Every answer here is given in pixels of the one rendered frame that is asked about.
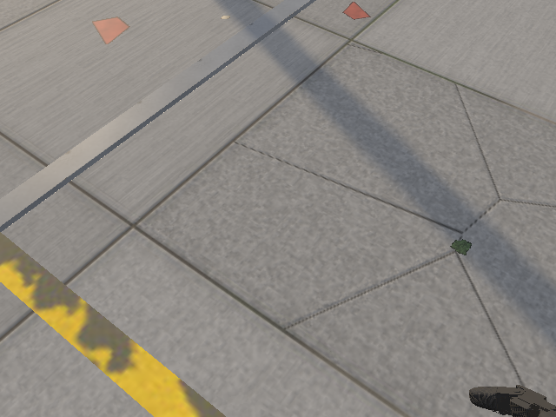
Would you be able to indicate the right robot hand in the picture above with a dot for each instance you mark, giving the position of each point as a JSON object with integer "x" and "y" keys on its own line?
{"x": 517, "y": 401}

